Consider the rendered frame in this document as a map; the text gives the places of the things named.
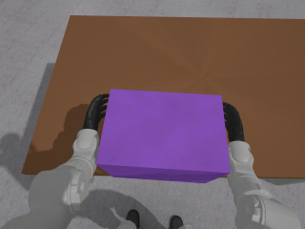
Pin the robot left upper arm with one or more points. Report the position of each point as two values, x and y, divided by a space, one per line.
55 197

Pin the table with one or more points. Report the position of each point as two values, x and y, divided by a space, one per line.
256 64

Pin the right robot hand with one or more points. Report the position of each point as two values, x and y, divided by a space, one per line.
233 123

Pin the carton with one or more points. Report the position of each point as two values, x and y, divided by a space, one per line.
164 136

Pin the robot right upper arm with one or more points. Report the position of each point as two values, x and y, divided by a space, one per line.
257 212

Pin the left robot foot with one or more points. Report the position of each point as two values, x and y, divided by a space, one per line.
133 216

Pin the right robot forearm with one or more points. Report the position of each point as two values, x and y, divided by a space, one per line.
242 179

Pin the left robot forearm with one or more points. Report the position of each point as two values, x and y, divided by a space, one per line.
85 152

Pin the left robot hand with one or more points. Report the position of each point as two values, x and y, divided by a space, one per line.
93 115

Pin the left robot shin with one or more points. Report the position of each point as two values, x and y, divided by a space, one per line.
127 222

